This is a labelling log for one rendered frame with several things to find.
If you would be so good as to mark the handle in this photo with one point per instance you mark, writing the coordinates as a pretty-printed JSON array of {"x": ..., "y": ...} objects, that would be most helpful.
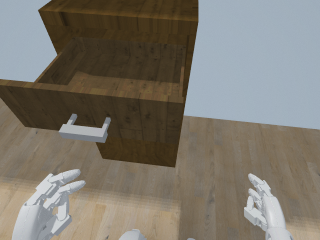
[{"x": 84, "y": 133}]

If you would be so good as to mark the robot left hand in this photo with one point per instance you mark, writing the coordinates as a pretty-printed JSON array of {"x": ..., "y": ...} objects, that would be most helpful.
[{"x": 35, "y": 214}]

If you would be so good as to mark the drawer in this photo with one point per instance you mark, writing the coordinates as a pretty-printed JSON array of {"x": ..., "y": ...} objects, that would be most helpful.
[{"x": 138, "y": 85}]

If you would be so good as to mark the robot right hand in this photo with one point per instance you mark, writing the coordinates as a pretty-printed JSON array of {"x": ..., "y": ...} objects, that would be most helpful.
[{"x": 269, "y": 213}]

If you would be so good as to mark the cabinet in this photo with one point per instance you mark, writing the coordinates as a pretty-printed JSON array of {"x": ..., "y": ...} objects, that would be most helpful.
[{"x": 172, "y": 22}]

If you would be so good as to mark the right robot forearm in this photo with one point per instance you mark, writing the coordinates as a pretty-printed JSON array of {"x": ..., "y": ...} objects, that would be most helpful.
[{"x": 277, "y": 233}]

